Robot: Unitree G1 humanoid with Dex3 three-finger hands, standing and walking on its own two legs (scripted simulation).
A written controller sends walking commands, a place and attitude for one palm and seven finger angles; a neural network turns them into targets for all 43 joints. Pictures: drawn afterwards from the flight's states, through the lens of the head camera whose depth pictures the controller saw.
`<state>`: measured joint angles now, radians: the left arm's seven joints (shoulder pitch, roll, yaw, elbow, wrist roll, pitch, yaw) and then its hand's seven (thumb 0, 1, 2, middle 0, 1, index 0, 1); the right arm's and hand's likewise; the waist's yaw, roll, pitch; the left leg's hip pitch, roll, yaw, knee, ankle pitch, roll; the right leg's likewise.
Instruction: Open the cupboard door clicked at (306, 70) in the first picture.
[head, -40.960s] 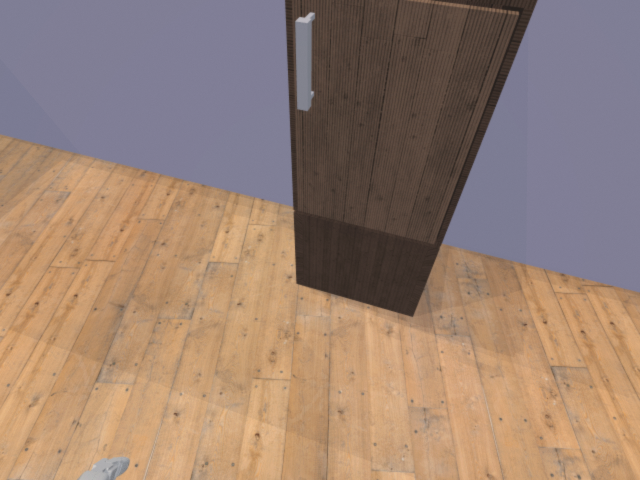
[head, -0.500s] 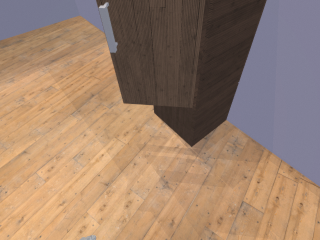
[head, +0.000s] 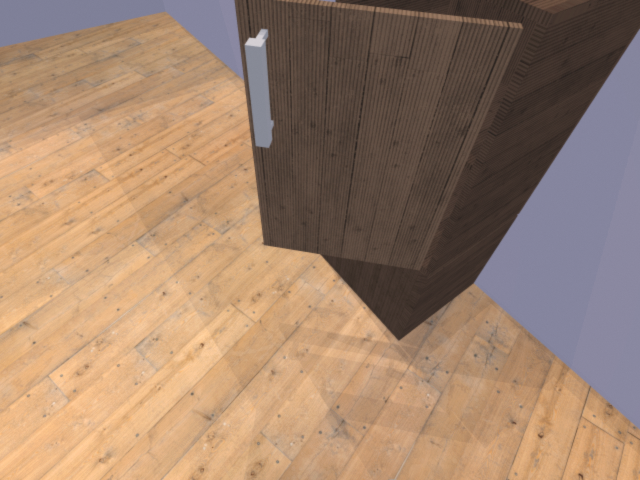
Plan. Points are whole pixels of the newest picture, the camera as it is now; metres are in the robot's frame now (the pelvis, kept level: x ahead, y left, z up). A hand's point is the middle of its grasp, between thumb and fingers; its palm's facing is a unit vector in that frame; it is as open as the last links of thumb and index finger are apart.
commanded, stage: come to a stop and stand still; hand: left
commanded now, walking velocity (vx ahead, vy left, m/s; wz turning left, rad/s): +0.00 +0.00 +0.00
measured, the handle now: (263, 91) +0.66 +0.16 +0.12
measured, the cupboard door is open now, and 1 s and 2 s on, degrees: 44 44 44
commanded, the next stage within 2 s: look again from close up in 1.46 s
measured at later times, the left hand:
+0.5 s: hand (199, 462) +0.16 +0.19 -0.18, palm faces +0.01 -0.98 -0.17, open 7.4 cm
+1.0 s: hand out of the picture +0.05 +0.19 -0.17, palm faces +0.01 -0.97 -0.24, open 7.4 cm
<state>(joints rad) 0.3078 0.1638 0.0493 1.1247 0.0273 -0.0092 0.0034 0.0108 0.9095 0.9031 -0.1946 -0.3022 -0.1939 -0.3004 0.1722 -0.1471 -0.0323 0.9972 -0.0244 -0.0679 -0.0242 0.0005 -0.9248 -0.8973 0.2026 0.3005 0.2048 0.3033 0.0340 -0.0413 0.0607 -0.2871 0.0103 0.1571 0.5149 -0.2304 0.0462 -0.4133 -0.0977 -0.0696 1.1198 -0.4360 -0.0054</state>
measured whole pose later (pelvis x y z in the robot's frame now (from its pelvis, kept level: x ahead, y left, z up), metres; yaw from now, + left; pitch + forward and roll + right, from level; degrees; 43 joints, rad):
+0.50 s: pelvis +0.07 +0.02 +0.00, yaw +0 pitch +0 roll +0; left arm 0.11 0.18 0.04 1.00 0.01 0.03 0.03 0.00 0.91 0.90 -0.20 -0.30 -0.20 -0.30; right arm 0.23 -0.15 -0.04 1.05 -0.01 0.04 -0.03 0.01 -0.91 -0.90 0.20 0.30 0.20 0.30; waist -0.02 -0.05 0.09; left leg -0.25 0.01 0.11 0.58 -0.31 0.03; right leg -0.35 -0.05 -0.07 0.63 -0.31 0.01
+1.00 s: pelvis +0.02 +0.00 +0.00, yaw +0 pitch -1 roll +0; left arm 0.28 0.18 0.00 1.02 0.02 -0.01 0.06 0.01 0.91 0.90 -0.20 -0.30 -0.20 -0.30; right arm 0.24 -0.17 -0.01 0.99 -0.01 0.00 -0.02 0.01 -0.92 -0.90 0.20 0.30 0.20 0.30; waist -0.01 0.01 0.03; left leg -0.28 0.03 0.10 0.56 -0.26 0.03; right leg -0.19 -0.02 -0.02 0.55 -0.34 0.01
